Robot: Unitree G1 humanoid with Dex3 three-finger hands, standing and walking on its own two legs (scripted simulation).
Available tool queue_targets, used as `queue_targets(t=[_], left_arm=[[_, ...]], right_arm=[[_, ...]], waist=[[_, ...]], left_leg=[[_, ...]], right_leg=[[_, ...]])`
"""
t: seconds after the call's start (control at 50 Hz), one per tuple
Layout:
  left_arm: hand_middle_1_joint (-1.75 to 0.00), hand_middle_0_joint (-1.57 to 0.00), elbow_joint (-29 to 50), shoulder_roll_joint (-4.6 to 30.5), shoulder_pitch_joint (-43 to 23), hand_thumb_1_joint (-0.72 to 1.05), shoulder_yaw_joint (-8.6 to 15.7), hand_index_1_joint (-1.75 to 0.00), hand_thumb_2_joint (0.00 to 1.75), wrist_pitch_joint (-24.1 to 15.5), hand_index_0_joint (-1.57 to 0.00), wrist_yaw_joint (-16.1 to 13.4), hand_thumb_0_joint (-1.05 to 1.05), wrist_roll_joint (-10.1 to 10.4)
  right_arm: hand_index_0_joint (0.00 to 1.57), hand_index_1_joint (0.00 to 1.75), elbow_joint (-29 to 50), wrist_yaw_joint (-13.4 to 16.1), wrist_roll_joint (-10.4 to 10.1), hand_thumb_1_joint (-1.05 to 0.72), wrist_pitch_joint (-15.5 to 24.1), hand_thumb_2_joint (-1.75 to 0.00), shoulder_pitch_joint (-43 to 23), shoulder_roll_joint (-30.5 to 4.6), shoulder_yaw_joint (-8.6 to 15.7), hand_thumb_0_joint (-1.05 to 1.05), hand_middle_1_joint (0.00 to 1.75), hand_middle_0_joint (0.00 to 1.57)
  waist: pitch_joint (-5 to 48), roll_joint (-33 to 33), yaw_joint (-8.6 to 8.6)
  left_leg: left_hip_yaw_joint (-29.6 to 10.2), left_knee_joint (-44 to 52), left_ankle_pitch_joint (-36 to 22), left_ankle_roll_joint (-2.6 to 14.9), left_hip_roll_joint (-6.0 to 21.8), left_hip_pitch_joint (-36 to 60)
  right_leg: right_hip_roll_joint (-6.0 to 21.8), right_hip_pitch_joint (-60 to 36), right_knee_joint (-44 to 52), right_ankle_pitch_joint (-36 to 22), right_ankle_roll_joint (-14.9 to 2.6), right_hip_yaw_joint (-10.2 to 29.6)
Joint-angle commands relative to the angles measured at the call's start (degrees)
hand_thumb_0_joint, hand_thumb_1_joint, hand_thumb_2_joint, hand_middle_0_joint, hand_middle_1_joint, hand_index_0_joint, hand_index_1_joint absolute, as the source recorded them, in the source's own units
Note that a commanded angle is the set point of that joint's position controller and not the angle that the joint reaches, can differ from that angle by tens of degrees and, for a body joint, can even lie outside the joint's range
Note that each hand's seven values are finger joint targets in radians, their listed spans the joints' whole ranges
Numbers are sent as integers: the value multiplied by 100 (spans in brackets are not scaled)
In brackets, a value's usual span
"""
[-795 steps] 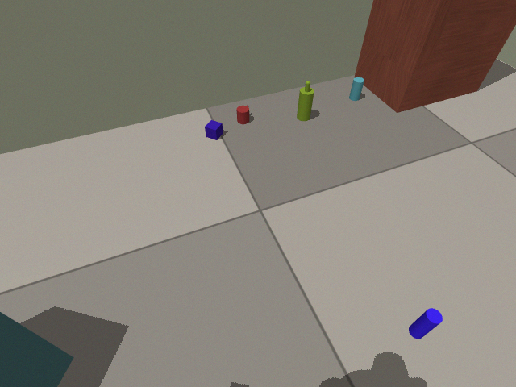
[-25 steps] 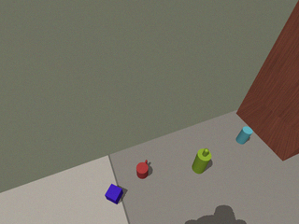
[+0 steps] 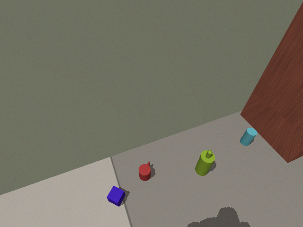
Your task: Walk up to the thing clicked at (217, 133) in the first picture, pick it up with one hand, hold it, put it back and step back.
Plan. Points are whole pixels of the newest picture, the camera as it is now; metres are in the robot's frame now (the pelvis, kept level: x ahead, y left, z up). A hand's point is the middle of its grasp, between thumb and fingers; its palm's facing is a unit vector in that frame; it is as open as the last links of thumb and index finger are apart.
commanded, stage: stand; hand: left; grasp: from above
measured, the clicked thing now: (116, 196) +0.44 +0.23 -0.75
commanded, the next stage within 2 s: rise first in 0.18 s
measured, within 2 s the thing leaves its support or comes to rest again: neither
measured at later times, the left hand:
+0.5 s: hand out of the picture +0.14 +0.25 -0.17, palm faces +0.01 -0.94 -0.34, open 8.5 cm
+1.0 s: hand out of the picture +0.12 +0.27 -0.23, palm faces -0.04 -0.86 -0.52, open 13.4 cm
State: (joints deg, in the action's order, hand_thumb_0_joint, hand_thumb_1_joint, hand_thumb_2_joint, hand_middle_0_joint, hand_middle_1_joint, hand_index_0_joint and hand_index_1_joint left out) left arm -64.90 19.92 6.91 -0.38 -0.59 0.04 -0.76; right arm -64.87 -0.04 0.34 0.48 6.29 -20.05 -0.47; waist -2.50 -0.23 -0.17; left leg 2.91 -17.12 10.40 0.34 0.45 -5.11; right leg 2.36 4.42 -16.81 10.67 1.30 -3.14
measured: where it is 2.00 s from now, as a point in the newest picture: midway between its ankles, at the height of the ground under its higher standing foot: outside the picture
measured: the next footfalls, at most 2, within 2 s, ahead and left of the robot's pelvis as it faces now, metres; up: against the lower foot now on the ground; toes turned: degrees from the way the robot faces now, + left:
none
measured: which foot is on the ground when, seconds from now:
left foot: down 0.00-1.00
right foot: down 0.00-1.00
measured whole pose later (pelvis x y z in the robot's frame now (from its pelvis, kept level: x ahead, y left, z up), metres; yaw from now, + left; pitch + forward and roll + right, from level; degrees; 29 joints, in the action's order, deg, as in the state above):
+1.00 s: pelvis -0.02 +0.00 -0.07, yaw +0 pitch +15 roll -2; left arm -38.1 16.7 5.6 8.8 16.9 -7.7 -12.2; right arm -35.4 3.2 -0.7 5.9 11.7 -13.4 0.7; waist 4.3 -0.4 0.7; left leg 1.0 -57.5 27.0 0.3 2.4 -45.7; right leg 2.2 43.7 -55.3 26.6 0.6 -3.7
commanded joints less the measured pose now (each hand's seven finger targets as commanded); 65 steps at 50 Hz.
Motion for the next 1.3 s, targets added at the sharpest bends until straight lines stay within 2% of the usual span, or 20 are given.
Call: queue_targets(t=[0.0, 0.24, 0.26, 0.28, 0.3, 0.32, 0.34, 0.38, 0.42, 0.46, 0.48, 0.54, 0.62, 0.78, 0.84, 0.86, 0.94, 1.1, 1.22, 1.28], left_arm=[[-30, -20, 306, 1200, -167, 90, 244, -30, 90, -110, -20, -68, 0, 7], [-30, -20, 330, 1224, -182, 90, 251, -30, 90, -119, -20, -69, 0, 12], [-38, -13, 335, 1211, -158, 82, 242, -38, 93, -117, -13, -69, 0, -1], [-46, -20, 2346, 340, -2168, 75, 293, -46, 97, -641, -16, -166, 0, 311], [-54, -22, 1862, 591, -2815, 74, 389, -54, 90, -557, -18, -206, 0, 274], [-60, -20, 842, 943, -1905, 66, 643, -62, 92, -324, -16, -230, 0, 183], [-68, -18, 534, 1072, -1487, 58, 792, -70, 89, -218, -16, -182, 0, 122], [-80, -16, 871, 1487, -1900, 43, 1018, -80, 89, -214, -16, -137, 0, -105], [-92, -14, 341, 1247, -917, 27, 1132, -90, 89, -26, -16, -31, 0, -433], [-97, -12, 689, 1276, -411, 11, 1306, -95, 92, 131, -14, -45, 0, -656], [-98, -14, 980, 1161, -316, 3, 1281, -96, 90, 255, -16, -98, 0, -653], [-98, -17, 1331, 905, -777, -21, 1034, -97, 89, 729, -17, -273, 0, -789], [-98, -19, 1655, 800, -805, -50, 1035, -99, 90, 1085, -18, -462, 0, -840], [-92, -22, 2828, 967, -707, -48, 1338, -94, 88, 1215, -20, -779, 0, -1118], [-89, -26, 3144, 788, -531, -45, 1234, -91, 85, 1399, -25, -825, 0, -1166], [-88, -27, 3291, 857, -442, -45, 1296, -90, 85, 1470, -25, -841, 0, -1171], [-88, -28, 3408, 570, -229, -41, 1159, -89, 82, 1743, -27, -880, 0, -1205], [-88, -26, 3378, 611, -197, -37, 1274, -88, 80, 1939, -27, -1165, 0, -1486], [-89, -26, 2827, 617, -1009, -38, 1178, -88, 81, 1911, -27, -1582, 0, -1974], [-88, -24, 2310, 611, -1935, -38, 1122, -88, 82, 1849, -24, -1982, 0, -2305]], right_arm=[[20, 30, 293, 58, 14, -90, 150, -90, -222, -1215, 243, 0, 30, 20], [20, 30, 311, 60, 28, -90, 144, -90, -197, -1217, 246, 0, 30, 20], [20, 30, 313, 62, 24, -92, 147, -91, -220, -1220, 245, 0, 30, 20], [20, 30, 1935, 172, -387, -93, 389, -91, -34, -290, 6, 0, 30, 20], [20, 30, 1620, 230, -389, -85, 359, -89, 281, -462, 58, 0, 30, 20], [20, 30, 1570, 252, -364, -84, 275, -89, 454, -601, 107, 0, 30, 20], [20, 30, 1726, 243, -367, -83, 225, -88, 510, -617, 185, 0, 30, 20], [20, 30, 1931, 303, -295, -86, 247, -89, 747, -623, 350, 0, 30, 20], [20, 30, 2127, 239, -183, -92, 272, -90, 983, -568, 479, 0, 30, 20], [20, 30, 2426, 182, -179, -95, 277, -91, 982, -528, 560, 0, 30, 20], [20, 30, 2613, 178, -195, -95, 279, -91, 949, -504, 567, 0, 30, 20], [20, 30, 2930, 149, -228, -93, 292, -91, 700, -432, 507, 0, 30, 20], [20, 30, 3188, 128, -223, -94, 413, -91, 722, -377, 506, 0, 30, 20], [20, 30, 3465, 207, -131, -93, 724, -91, 853, -269, 517, 0, 30, 20], [20, 30, 3517, 282, -125, -95, 772, -91, 823, -236, 499, 0, 30, 20], [20, 30, 3514, 310, -118, -95, 783, -91, 794, -237, 502, 0, 30, 20], [20, 30, 3561, 404, -74, -96, 815, -91, 679, -171, 481, 0, 30, 20], [20, 30, 3588, 514, -12, -96, 842, -91, 513, -72, 458, 0, 30, 20], [20, 30, 3407, 535, 8, -98, 854, -91, 533, -84, 434, 0, 30, 20], [20, 30, 3265, 505, 49, -95, 913, -91, 436, -130, 424, 0, 30, 20]], waist=[[391, 70, 13], [451, 81, 21], [435, 92, 5], [-258, 67, 721], [161, 84, 558], [35, -148, 465], [31, -278, 251], [900, -100, 181], [1416, 25, 104], [1901, 334, -230], [2044, 472, -249], [1552, 357, -48], [1390, 121, 59], [1987, 413, 48], [2016, 463, 137], [2061, 554, 76], [2130, 456, 135], [2341, 331, 73], [2409, 275, 159], [2536, 376, 214]], left_leg=[[-615, 244, -1102, 63, 776, 92], [-587, 185, -1156, 81, 787, 84], [-605, 222, -1160, 62, 786, 72], [-12, -161, -256, 28, 1, -664], [-47, -246, -152, 39, -20, -565], [-47, -400, 55, 66, -63, -860], [-37, -603, -93, 58, -27, -1075], [-44, -980, -390, 59, -61, -1059], [-99, -1366, -756, 10, -108, -1249], [-83, -1556, -1048, -60, -157, -1304], [-98, -1497, -1088, -95, -150, -1175], [-145, -1642, -768, -96, -104, -1660], [-207, -2018, -142, -71, -32, -2190], [-284, -2880, -118, -59, 42, -2673], [-308, -2964, 64, -70, 39, -2749], [-341, -3001, 36, -91, 55, -2767], [-382, -3217, -15, -96, 53, -2983], [-311, -3814, -142, -37, 1, -3620], [-353, -4455, 112, -27, 40, -4282], [-367, -4954, 544, -66, 66, -4912]], right_leg=[[684, -26, 255, -997, -207, 576], [711, -114, 249, -1096, -227, 600], [680, -86, 240, -1113, -214, 557], [-228, 1335, -204, -579, -175, 125], [-199, 1069, -280, -468, -191, 84], [-224, 1144, -338, -184, -226, 40], [-246, 1204, -514, -188, -222, -16], [-205, 1248, -872, -502, -224, 88], [-187, 1242, -1288, -822, -258, 79], [-188, 1092, -1501, -950, -290, 90], [-212, 1081, -1497, -911, -302, 70], [-240, 1540, -1556, -537, -281, 20], [-291, 2226, -1951, 127, -277, -24], [-266, 2998, -2938, 185, -283, 70], [-264, 3150, -3021, 295, -267, 95], [-262, 3198, -3088, 299, -270, 91], [-286, 3347, -3275, 252, -256, 83], [-319, 3633, -3764, 63, -273, 116], [-265, 4419, -4400, 329, -304, 85], [-233, 5289, -4949, 738, -323, 81]])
